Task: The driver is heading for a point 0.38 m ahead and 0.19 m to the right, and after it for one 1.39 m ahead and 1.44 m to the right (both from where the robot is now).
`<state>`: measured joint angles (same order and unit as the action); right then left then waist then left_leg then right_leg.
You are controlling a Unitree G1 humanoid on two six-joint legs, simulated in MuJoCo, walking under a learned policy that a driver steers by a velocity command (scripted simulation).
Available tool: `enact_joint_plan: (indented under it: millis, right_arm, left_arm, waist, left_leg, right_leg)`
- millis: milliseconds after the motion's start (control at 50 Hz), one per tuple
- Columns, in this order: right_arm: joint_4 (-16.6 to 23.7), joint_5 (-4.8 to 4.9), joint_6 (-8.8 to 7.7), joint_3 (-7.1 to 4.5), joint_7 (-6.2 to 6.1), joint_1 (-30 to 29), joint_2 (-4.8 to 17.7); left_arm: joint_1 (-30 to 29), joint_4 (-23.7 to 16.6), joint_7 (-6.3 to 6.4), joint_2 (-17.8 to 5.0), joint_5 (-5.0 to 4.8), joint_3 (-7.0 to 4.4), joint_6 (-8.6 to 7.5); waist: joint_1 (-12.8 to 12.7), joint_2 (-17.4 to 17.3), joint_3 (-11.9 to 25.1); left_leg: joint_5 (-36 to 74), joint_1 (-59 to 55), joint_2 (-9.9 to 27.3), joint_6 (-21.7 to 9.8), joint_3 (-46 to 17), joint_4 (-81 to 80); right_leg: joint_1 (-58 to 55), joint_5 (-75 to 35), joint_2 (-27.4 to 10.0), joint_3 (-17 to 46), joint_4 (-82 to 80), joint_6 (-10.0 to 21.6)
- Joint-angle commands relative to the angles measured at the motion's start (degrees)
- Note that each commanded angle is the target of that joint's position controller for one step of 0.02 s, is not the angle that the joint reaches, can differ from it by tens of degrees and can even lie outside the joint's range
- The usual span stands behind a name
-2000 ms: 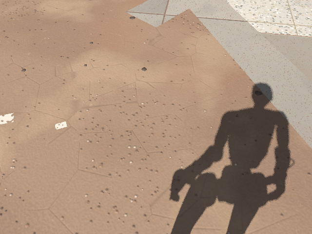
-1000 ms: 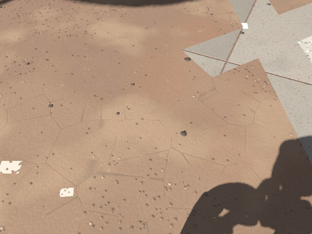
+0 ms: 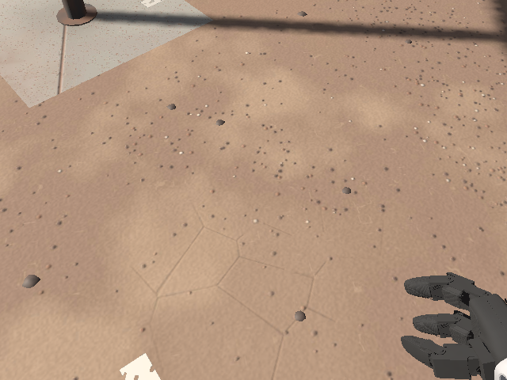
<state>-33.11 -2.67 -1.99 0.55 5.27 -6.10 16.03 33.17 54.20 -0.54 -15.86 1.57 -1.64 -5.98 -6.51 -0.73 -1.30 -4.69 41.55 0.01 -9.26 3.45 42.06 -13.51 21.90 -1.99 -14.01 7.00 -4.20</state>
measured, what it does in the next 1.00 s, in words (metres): walks ahead, turning right: left foot, then right foot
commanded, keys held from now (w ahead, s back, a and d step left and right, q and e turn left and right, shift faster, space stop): w+e+shift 0.26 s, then e+shift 0.74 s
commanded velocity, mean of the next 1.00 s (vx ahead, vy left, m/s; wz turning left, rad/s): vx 0.49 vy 0.00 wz -0.71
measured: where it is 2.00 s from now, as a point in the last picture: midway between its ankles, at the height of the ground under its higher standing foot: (284, 312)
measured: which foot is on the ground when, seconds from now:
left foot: up 0.00-0.04, down 0.06-0.48, up 0.50-0.96, down 0.98-1.00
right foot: down 0.00-0.06, up 0.08-0.46, down 0.48-1.00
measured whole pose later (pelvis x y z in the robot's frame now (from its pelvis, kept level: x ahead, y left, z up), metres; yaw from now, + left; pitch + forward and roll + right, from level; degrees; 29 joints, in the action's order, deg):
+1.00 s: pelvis +0.62 +0.00 +0.01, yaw -45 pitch +1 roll +0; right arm -37.5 -0.6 -0.2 -0.1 -2.8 5.9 17.7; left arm 14.7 39.2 -0.2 -21.3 0.5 -6.7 3.2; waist -3.3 0.5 -2.6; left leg -10.1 19.1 -3.3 0.7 -8.5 28.2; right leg 18.1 13.6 15.5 22.3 32.4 2.6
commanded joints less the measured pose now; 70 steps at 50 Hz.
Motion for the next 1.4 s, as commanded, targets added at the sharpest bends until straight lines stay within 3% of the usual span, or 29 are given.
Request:
enact_joint_plan:
  millis: [20,40,60,80,100,140,200,280,340,380,420,460,480,500,520,540,580,620,720,820,900,960,980,1000,1020,1040,1080,1160,1400]
  right_arm:
    - [-1.50,-0.75,-0.87,-2.12,-1.58,12.71,6.20]
    - [-5.67,-0.78,-1.24,-3.29,-2.62,25.30,8.22]
    - [-8.19,-1.91,-1.26,-4.95,-4.00,32.10,13.30]
    - [-6.53,-2.08,-1.48,-5.95,-4.63,29.40,17.26]
    - [-6.70,-0.80,-1.45,-6.31,-4.96,29.80,15.27]
    - [-9.85,-0.13,-2.88,-4.92,-4.82,25.10,8.74]
    - [-11.39,1.18,-4.72,-3.69,-4.88,22.70,4.02]
    - [-13.79,1.98,-6.40,-3.17,-4.63,23.31,1.98]
    - [-14.07,2.46,-6.71,-2.62,-5.36,22.22,1.86]
    - [-14.30,3.17,-7.14,-3.08,-6.62,24.12,5.09]
    - [-13.35,3.67,-6.49,-4.17,-7.82,23.31,9.23]
    - [-11.79,3.75,-4.63,-5.00,-7.77,17.96,10.64]
    - [-11.92,4.09,-3.93,-4.41,-6.39,17.99,6.52]
    - [-9.13,2.43,-3.17,-2.91,-7.01,30.20,1.24]
    - [-6.98,1.99,-3.11,-2.28,-7.31,31.73,3.42]
    - [-7.08,1.23,-2.97,-2.11,-7.32,29.88,5.60]
    - [-6.20,-0.63,-1.52,-2.72,-7.28,22.38,6.39]
    - [-4.94,-0.60,1.56,-2.34,-7.81,21.48,5.82]
    - [-1.91,0.55,2.79,-1.57,-7.82,16.49,3.53]
    - [0.19,1.15,3.50,-1.61,-7.41,9.09,4.57]
    - [0.16,2.12,1.78,-1.77,-7.54,8.01,5.70]
    - [-1.13,2.43,0.80,-2.33,-8.18,12.94,7.02]
    - [-1.65,2.09,0.41,-2.81,-8.71,14.57,8.34]
    - [-0.63,1.58,0.56,-3.52,-9.21,13.50,12.10]
    - [1.03,0.94,1.31,-3.96,-8.75,11.57,15.52]
    - [-0.19,1.25,1.83,-3.64,-8.40,13.51,11.75]
    - [0.33,1.55,2.46,-2.61,-7.94,11.14,7.69]
    - [0.69,0.95,2.68,-2.84,-7.90,13.10,7.59]
    - [-1.50,0.91,2.12,-5.95,-5.66,18.58,10.54]
  left_arm:
    - [-4.12,-2.68,1.31,-14.76,-0.31,-2.18,0.54]
    - [-6.03,-3.03,1.45,-15.10,-0.92,-2.13,1.21]
    - [-4.90,-4.82,0.89,-9.91,-0.64,-1.08,1.19]
    - [1.20,-8.01,-0.32,-2.21,-2.88,0.34,0.83]
    - [-7.40,-9.56,0.46,-8.62,-2.75,-1.20,0.77]
    - [-10.77,-9.49,-0.07,-5.50,-2.55,-0.75,0.90]
    - [-6.51,-6.56,-1.72,-2.17,-0.73,-0.64,4.12]
    - [-18.13,-10.24,-2.61,-0.79,-0.79,-0.82,5.44]
    - [-22.34,-11.85,-3.23,1.07,-0.64,0.35,4.35]
    - [-22.84,-11.80,-4.20,0.53,0.01,0.50,3.80]
    - [-14.12,-9.49,-4.15,-2.69,0.66,-0.61,4.13]
    - [4.74,-5.03,-2.37,-8.58,0.99,-3.49,4.28]
    - [1.70,-4.91,-0.62,-11.25,-0.38,-4.59,4.00]
    - [-3.40,-7.07,-0.60,-17.73,0.37,-5.45,4.18]
    - [-5.86,-10.80,-0.48,-19.19,-0.50,-6.67,4.53]
    - [-12.35,-13.43,0.52,-15.75,-1.35,-6.28,5.46]
    - [-16.64,-13.20,0.83,-9.04,-2.21,-4.25,6.34]
    - [-15.43,-12.73,0.73,-8.61,-1.57,-4.00,5.91]
    - [-16.11,-14.40,0.99,-11.59,-1.04,-5.40,6.28]
    - [-16.02,-16.29,1.04,-11.87,-1.23,-6.30,8.67]
    - [-16.20,-17.09,0.44,-12.14,-0.37,-6.72,8.92]
    - [-19.95,-18.34,0.17,-11.69,-0.76,-6.46,8.76]
    - [-19.95,-18.44,0.30,-10.59,-1.38,-6.06,8.50]
    - [-14.83,-18.37,0.56,-5.99,-1.72,-4.91,8.25]
    - [-14.61,-19.63,0.77,-8.32,-1.03,-5.32,8.24]
    - [-17.03,-19.28,0.49,-13.84,0.91,-6.49,8.28]
    - [-16.08,-17.86,-0.74,-12.64,0.50,-6.46,9.19]
    - [-17.28,-18.16,-2.24,-11.14,-1.15,-5.41,10.56]
    - [-26.97,-23.32,-3.84,-6.24,-1.90,-3.42,11.30]
  waist:
    - [14.24,8.69,2.79]
    - [20.68,8.21,8.79]
    - [20.24,2.58,16.05]
    - [12.12,-11.07,25.62]
    - [15.95,-2.62,23.42]
    - [10.40,0.71,4.56]
    - [4.84,-2.94,0.63]
    - [4.35,-2.14,-6.46]
    - [3.56,-1.44,-6.98]
    - [3.94,-1.03,-4.53]
    - [0.39,-4.38,1.66]
    - [-9.35,-3.03,10.00]
    - [-7.41,8.36,5.83]
    - [3.62,12.45,11.10]
    - [1.91,8.33,26.14]
    - [4.10,0.61,21.22]
    - [7.10,-7.95,6.80]
    - [8.01,-5.80,3.54]
    - [6.71,-0.84,9.87]
    - [3.17,5.65,5.81]
    - [2.26,8.65,4.21]
    - [5.58,10.18,3.53]
    - [6.57,7.06,3.70]
    - [3.44,-4.00,6.75]
    - [3.95,-11.48,6.38]
    - [4.75,-6.63,5.28]
    - [3.81,-4.24,3.08]
    - [5.08,-7.13,2.94]
    - [8.24,-10.53,4.30]
  left_leg:
    - [-8.00,-27.47,-6.11,-2.56,3.17,-4.51]
    - [-5.37,-42.65,-4.95,-3.61,0.57,-10.74]
    - [-18.43,-59.04,6.67,-3.51,-12.55,-9.16]
    - [-29.93,-72.32,25.04,-6.33,-43.17,-16.41]
    - [-27.61,-65.52,23.69,-4.42,-44.38,-23.40]
    - [-14.85,-45.86,18.57,-2.35,-26.95,-27.03]
    - [-10.05,-33.36,14.27,0.68,-14.54,-33.04]
    - [13.51,-31.51,9.57,4.91,1.70,-35.85]
    - [34.99,-28.91,5.65,7.04,11.59,-31.26]
    - [42.18,-32.39,6.30,8.02,12.68,-25.65]
    - [54.69,-34.91,8.81,9.58,11.57,-13.19]
    - [44.41,-28.75,9.41,10.73,9.17,17.55]
    - [-10.86,-20.25,-2.06,11.73,10.87,38.95]
    - [-31.45,-5.69,-5.26,13.60,2.93,57.63]
    - [-26.35,-0.51,-4.45,13.12,-7.92,60.39]
    - [-22.54,-0.74,-1.50,11.97,-9.75,55.35]
    - [-21.32,-2.63,1.74,12.03,-8.82,43.02]
    - [-21.82,-9.25,3.28,13.70,-8.34,34.18]
    - [-11.84,-10.79,2.05,13.82,-8.59,20.01]
    - [-9.88,-7.55,-0.58,13.00,-11.34,9.33]
    - [-13.36,-12.44,-3.59,11.08,-12.31,-0.35]
    - [-10.99,-25.71,-4.46,9.97,-11.94,-15.64]
    - [-7.00,-32.57,-0.71,9.36,-13.65,-24.14]
    - [-8.84,-40.06,13.32,5.90,-24.68,-28.03]
    - [-4.59,-38.72,23.34,-0.76,-38.08,-29.69]
    - [3.83,-36.73,22.32,-3.13,-33.39,-27.61]
    - [10.18,-33.38,14.85,-0.86,-18.89,-24.84]
    - [14.61,-34.42,11.94,-0.42,-8.67,-24.01]
    - [12.07,-35.54,18.70,0.71,3.20,-20.22]
  right_leg:
    - [11.34,-80.58,-14.16,3.31,18.49,10.07]
    - [16.98,-75.68,-12.58,3.87,34.25,9.95]
    - [31.21,-41.47,-8.43,6.23,55.13,10.08]
    - [51.14,5.28,0.20,12.54,76.30,8.82]
    - [55.79,-0.65,-0.29,18.55,79.50,10.25]
    - [55.42,-7.69,-4.62,17.64,71.35,9.93]
    - [48.17,-9.48,-7.21,18.27,66.67,8.54]
    - [54.88,-18.48,-6.68,14.42,59.29,7.77]
    - [46.93,-28.88,-1.94,6.58,42.77,8.28]
    - [39.50,-35.66,2.62,1.90,31.85,9.19]
    - [28.34,-32.21,7.38,0.80,30.75,11.02]
    - [9.82,-30.92,7.22,7.62,28.35,15.70]
    - [7.86,-49.02,2.87,13.67,20.58,18.28]
    - [-2.63,-96.55,-11.05,34.32,30.62,26.37]
    - [-9.91,-79.81,-17.65,49.68,21.75,33.95]
    - [-0.61,-55.21,-16.04,52.16,15.60,32.69]
    - [17.74,-37.21,-8.99,43.78,10.17,25.80]
    - [29.59,-49.48,-7.03,39.47,10.70,24.99]
    - [29.06,-45.90,-0.36,36.69,14.97,17.49]
    - [25.50,-14.72,1.91,45.00,12.17,13.56]
    - [23.10,-19.66,1.40,49.57,15.26,13.90]
    - [28.24,-19.34,3.60,51.63,17.54,10.11]
    - [32.38,-9.43,6.55,49.10,21.17,7.44]
    - [37.57,9.53,11.92,39.06,32.97,4.41]
    - [46.13,15.81,17.11,25.98,45.20,2.86]
    - [47.03,10.29,11.03,24.00,52.92,1.91]
    - [45.65,3.57,8.52,22.00,60.04,1.54]
    - [47.44,-0.90,5.86,17.11,65.55,0.11]
    - [35.03,2.80,1.11,8.51,38.41,2.86]
Keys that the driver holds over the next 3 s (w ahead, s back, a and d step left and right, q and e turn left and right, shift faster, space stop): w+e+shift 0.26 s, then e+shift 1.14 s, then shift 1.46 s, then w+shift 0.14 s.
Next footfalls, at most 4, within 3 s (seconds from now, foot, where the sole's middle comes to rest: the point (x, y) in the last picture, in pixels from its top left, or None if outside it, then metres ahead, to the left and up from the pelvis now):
0.06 left None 0.24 0.08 -0.76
0.48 right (326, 317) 0.63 -0.09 -0.76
0.98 left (287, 266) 0.77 0.02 -0.76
1.50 right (305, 345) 0.54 -0.04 -0.76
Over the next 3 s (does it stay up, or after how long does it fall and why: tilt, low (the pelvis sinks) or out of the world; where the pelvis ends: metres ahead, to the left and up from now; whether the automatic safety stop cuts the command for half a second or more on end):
stays up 0.64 0.00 0.03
